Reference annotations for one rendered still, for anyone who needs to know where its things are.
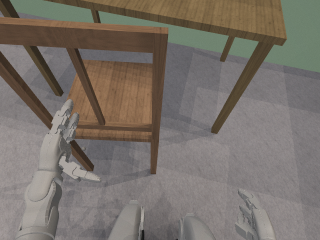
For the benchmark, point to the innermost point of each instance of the robot thigh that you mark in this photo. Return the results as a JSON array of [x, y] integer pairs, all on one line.
[[129, 223], [193, 228]]

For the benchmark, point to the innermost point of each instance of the chair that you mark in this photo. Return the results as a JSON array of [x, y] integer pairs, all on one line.
[[115, 100]]

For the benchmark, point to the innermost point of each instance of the robot left forearm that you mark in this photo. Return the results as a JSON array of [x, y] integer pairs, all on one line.
[[41, 198]]

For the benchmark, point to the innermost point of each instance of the robot right thigh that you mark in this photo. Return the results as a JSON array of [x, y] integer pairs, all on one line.
[[193, 228]]

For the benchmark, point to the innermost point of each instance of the table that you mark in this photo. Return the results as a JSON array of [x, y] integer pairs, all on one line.
[[256, 20]]

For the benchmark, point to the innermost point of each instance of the right robot hand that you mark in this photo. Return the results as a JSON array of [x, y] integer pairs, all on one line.
[[259, 225]]

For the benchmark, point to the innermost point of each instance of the left robot hand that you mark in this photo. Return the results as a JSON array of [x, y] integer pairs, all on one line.
[[57, 142]]

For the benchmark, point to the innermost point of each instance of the robot left thigh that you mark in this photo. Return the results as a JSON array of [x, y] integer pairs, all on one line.
[[129, 223]]

